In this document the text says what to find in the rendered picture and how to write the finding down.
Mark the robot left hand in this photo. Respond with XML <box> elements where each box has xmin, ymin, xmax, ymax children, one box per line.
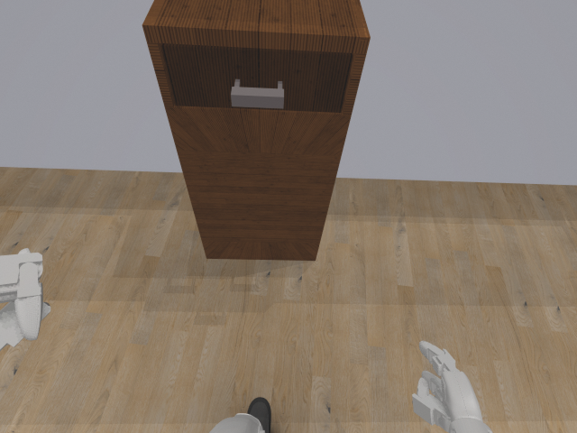
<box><xmin>0</xmin><ymin>248</ymin><xmax>50</xmax><ymax>351</ymax></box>

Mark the left robot foot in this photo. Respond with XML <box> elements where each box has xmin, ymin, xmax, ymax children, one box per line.
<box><xmin>247</xmin><ymin>397</ymin><xmax>271</xmax><ymax>433</ymax></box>

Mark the handle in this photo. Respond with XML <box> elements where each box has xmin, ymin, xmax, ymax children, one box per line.
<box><xmin>231</xmin><ymin>79</ymin><xmax>284</xmax><ymax>109</ymax></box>

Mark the drawer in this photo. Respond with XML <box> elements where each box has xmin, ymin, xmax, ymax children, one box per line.
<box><xmin>161</xmin><ymin>43</ymin><xmax>353</xmax><ymax>113</ymax></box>

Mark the left robot shin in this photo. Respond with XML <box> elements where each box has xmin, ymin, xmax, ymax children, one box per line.
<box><xmin>235</xmin><ymin>413</ymin><xmax>263</xmax><ymax>430</ymax></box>

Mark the robot right hand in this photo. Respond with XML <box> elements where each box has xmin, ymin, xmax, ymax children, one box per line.
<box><xmin>412</xmin><ymin>341</ymin><xmax>483</xmax><ymax>433</ymax></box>

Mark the cabinet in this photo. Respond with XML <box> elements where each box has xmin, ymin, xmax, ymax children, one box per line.
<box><xmin>142</xmin><ymin>0</ymin><xmax>371</xmax><ymax>261</ymax></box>

